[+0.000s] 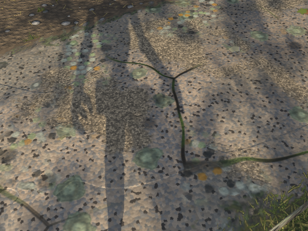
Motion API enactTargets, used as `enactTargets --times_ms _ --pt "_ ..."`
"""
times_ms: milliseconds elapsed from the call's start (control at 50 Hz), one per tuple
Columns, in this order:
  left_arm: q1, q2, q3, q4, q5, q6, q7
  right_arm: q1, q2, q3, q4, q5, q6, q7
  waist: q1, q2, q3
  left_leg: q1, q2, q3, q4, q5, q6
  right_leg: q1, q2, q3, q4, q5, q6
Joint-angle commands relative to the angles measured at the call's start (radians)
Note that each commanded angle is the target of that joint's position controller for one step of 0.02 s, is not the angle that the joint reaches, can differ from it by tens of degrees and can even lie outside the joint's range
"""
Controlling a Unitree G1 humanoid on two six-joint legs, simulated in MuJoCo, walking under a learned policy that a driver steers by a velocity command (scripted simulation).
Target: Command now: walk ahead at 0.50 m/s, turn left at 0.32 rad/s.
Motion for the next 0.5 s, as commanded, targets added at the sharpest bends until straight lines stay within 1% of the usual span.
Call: enactTargets --times_ms 20,40,60,80,100,120,140,160,180,200,220,240,260,280,300,320,340,360,380,400,420,440,460,480,500 --pt "0.123 0.013 -0.020 0.059 0.015 0.011 0.006 -0.063 0.095 0.043 -0.111 0.002 0.000 0.002 -0.006 -0.095 0.124 -0.561 -0.002 -0.078 0.471 0.002 0.032 0.188 -0.405 0.302 -0.162 -0.101 -0.158" --pt "0.134 0.007 -0.028 0.076 0.021 0.022 0.010 -0.076 0.105 0.054 -0.134 0.004 -0.002 0.010 -0.015 -0.071 0.134 -0.633 -0.012 -0.093 0.512 0.024 0.036 0.200 -0.401 0.266 -0.148 -0.091 -0.139" --pt "0.120 -0.001 -0.036 0.088 0.022 0.034 0.016 -0.102 0.124 0.068 -0.168 0.001 -0.003 0.019 -0.031 -0.051 0.154 -0.664 -0.024 -0.097 0.543 0.064 0.039 0.149 -0.392 0.224 -0.126 -0.015 -0.114" --pt "0.075 0.011 -0.041 0.079 0.029 0.040 0.022 -0.143 0.131 0.082 -0.204 -0.005 -0.009 0.025 -0.048 -0.028 0.180 -0.642 -0.024 -0.066 0.439 0.103 0.036 0.079 -0.356 0.142 -0.141 0.041 -0.087" --pt "0.024 0.034 -0.040 0.064 0.027 0.043 0.031 -0.201 0.124 0.092 -0.258 -0.020 -0.015 0.026 -0.057 -0.023 0.189 -0.544 -0.012 0.008 0.216 0.163 0.018 -0.043 -0.282 0.046 -0.167 0.074 -0.061" --pt "-0.018 0.051 -0.043 0.054 0.026 0.043 0.054 -0.248 0.114 0.094 -0.314 -0.041 -0.024 0.028 -0.075 -0.044 0.166 -0.381 0.017 0.028 0.023 0.228 -0.003 -0.172 -0.237 -0.024 -0.204 0.171 -0.051" --pt "-0.018 0.100 -0.030 0.046 0.021 0.039 0.076 -0.278 0.097 0.100 -0.355 -0.060 -0.025 0.033 -0.075 -0.082 0.104 -0.152 0.022 0.124 -0.186 0.273 -0.006 -0.259 -0.224 -0.072 -0.304 0.258 -0.072" --pt "0.024 0.128 -0.022 0.065 0.000 0.035 0.088 -0.323 0.110 0.100 -0.384 -0.060 -0.030 0.032 -0.057 -0.125 0.053 -0.021 0.031 0.152 -0.280 0.254 0.004 -0.203 -0.244 -0.071 -0.345 0.455 -0.078" --pt "0.000 0.168 -0.013 0.062 -0.016 0.030 0.089 -0.295 0.093 0.092 -0.376 -0.050 -0.023 0.030 -0.080 -0.147 -0.001 0.146 0.002 0.225 -0.399 0.215 0.039 -0.161 -0.247 -0.132 -0.320 0.805 -0.083" --pt "0.038 0.223 -0.001 0.070 -0.027 0.026 0.087 -0.240 0.063 0.077 -0.358 -0.052 -0.020 0.028 -0.099 -0.185 -0.084 0.220 -0.058 0.273 -0.461 0.181 0.075 -0.005 -0.262 -0.139 -0.207 1.336 -0.095" --pt "0.042 0.281 0.014 0.072 -0.044 0.032 0.089 -0.173 0.042 0.066 -0.346 -0.061 -0.018 0.037 -0.130 -0.270 -0.147 0.228 -0.096 0.274 -0.553 0.102 0.105 0.181 -0.310 -0.119 -0.089 1.727 -0.091" --pt "0.002 0.293 0.020 0.059 -0.047 0.047 0.088 -0.063 -0.020 0.042 -0.316 -0.054 -0.018 0.050 -0.186 -0.337 -0.199 0.273 -0.130 0.233 -0.713 0.070 0.147 0.338 -0.331 -0.099 0.079 1.957 -0.082" --pt "-0.017 0.261 0.017 0.025 -0.039 0.052 0.080 0.026 -0.102 0.013 -0.288 -0.053 -0.015 0.065 -0.219 -0.289 -0.264 0.405 -0.151 0.095 -0.928 0.133 0.188 0.358 -0.299 -0.071 0.289 1.894 -0.052" --pt "0.022 0.163 0.001 -0.047 -0.007 0.034 0.073 0.077 -0.245 -0.027 -0.270 -0.069 -0.010 0.071 -0.158 0.107 -0.343 0.743 0.057 -0.410 -1.092 0.509 0.315 -0.035 -0.137 -0.020 0.670 0.813 0.040" --pt "0.006 0.114 -0.005 -0.061 0.028 0.000 0.021 0.090 -0.290 -0.046 -0.267 -0.117 0.023 0.030 -0.129 0.306 -0.489 0.898 0.226 -0.952 -1.487 0.632 0.421 -0.288 0.115 0.192 1.061 -0.088 0.075" --pt "0.008 0.108 0.009 -0.065 -0.004 -0.017 -0.020 0.056 -0.209 -0.020 -0.278 -0.133 0.011 0.023 -0.104 0.142 -0.432 0.810 0.270 -0.922 -1.514 0.566 0.389 -0.386 0.085 0.315 1.272 -0.149 0.063" --pt "-0.102 0.083 0.001 -0.117 -0.025 -0.004 -0.023 0.007 -0.112 0.005 -0.269 -0.100 -0.003 0.033 -0.086 0.028 -0.242 0.641 0.215 -0.779 -1.455 0.409 0.336 -0.478 0.055 0.267 1.287 -0.158 0.047" --pt "-0.171 0.058 -0.006 -0.149 -0.018 0.011 -0.003 -0.018 -0.057 0.015 -0.231 -0.057 -0.015 0.042 -0.048 -0.036 -0.025 0.470 0.147 -0.624 -1.427 0.318 0.279 -0.574 0.027 0.205 1.288 -0.181 0.031" --pt "-0.133 0.050 -0.010 -0.155 -0.010 0.025 0.018 -0.043 -0.033 0.014 -0.211 -0.047 -0.026 0.037 0.006 -0.049 0.021 0.369 0.095 -0.469 -1.419 0.257 0.234 -0.562 -0.030 0.200 1.240 -0.133 0.015" --pt "-0.105 0.029 -0.018 -0.165 -0.004 0.033 0.024 -0.068 -0.035 0.003 -0.203 -0.057 -0.024 0.032 0.039 -0.005 0.036 0.300 0.048 -0.407 -1.425 0.257 0.222 -0.515 -0.026 0.176 1.324 -0.125 0.017" --pt "-0.084 0.030 -0.021 -0.175 -0.002 0.034 0.029 -0.059 -0.041 0.000 -0.202 -0.055 -0.028 0.029 0.050 0.008 0.033 0.317 0.023 -0.344 -1.450 0.325 0.211 -0.519 -0.037 0.170 1.338 -0.108 0.008" --pt "-0.065 0.025 -0.027 -0.188 -0.003 0.034 0.029 -0.066 -0.045 0.001 -0.207 -0.057 -0.031 0.022 0.061 0.029 0.010 0.333 0.034 -0.375 -1.468 0.337 0.226 -0.562 -0.027 0.163 1.407 -0.085 0.014" --pt "-0.067 0.043 -0.026 -0.203 -0.001 0.024 0.031 -0.052 -0.061 -0.001 -0.205 -0.054 -0.039 0.021 0.062 0.008 -0.004 0.361 0.029 -0.364 -1.497 0.372 0.230 -0.587 -0.032 0.164 1.383 -0.071 0.014" --pt "-0.099 0.043 -0.032 -0.226 0.001 0.014 0.037 -0.020 -0.081 -0.007 -0.190 -0.041 -0.038 0.020 0.056 -0.010 -0.009 0.423 0.001 -0.318 -1.508 0.353 0.220 -0.632 -0.042 0.161 1.278 -0.042 0.019" --pt "-0.131 0.034 -0.040 -0.252 0.013 0.012 0.043 -0.020 -0.083 -0.009 -0.191 -0.038 -0.028 0.015 0.054 -0.033 -0.013 0.439 -0.026 -0.292 -1.489 0.375 0.199 -0.645 -0.054 0.171 1.172 0.008 0.031"
Keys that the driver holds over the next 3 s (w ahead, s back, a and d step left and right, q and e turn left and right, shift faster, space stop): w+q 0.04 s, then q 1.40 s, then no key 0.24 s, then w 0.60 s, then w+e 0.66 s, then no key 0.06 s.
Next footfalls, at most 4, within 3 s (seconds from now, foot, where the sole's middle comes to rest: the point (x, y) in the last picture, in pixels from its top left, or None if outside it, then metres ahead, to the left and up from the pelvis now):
0.26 left None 0.31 0.15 -0.61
0.94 right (168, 228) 0.48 0.01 -0.61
1.44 left None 0.28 0.17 -0.61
1.88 right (161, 230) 0.47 0.03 -0.61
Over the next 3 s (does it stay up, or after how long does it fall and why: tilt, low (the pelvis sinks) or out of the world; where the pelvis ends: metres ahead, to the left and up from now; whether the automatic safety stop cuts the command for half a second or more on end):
stays up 0.70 0.53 0.15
